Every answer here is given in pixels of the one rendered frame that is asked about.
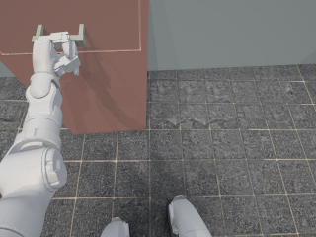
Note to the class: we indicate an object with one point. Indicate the handle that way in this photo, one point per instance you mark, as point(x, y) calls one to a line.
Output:
point(78, 39)

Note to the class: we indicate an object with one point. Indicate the robot left thigh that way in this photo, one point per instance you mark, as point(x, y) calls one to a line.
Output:
point(116, 229)

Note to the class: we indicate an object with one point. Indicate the robot left shin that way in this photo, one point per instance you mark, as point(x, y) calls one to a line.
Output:
point(115, 219)

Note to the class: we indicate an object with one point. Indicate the robot left hand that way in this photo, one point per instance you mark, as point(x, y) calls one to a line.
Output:
point(46, 60)

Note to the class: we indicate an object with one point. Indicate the cabinet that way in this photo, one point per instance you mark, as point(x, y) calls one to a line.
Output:
point(110, 92)

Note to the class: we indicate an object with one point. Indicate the robot left forearm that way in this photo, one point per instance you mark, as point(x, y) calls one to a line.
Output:
point(43, 122)

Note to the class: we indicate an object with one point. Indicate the drawer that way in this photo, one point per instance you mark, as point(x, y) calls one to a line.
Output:
point(108, 24)

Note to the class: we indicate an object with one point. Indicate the robot left upper arm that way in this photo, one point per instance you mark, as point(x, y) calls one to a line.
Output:
point(28, 182)

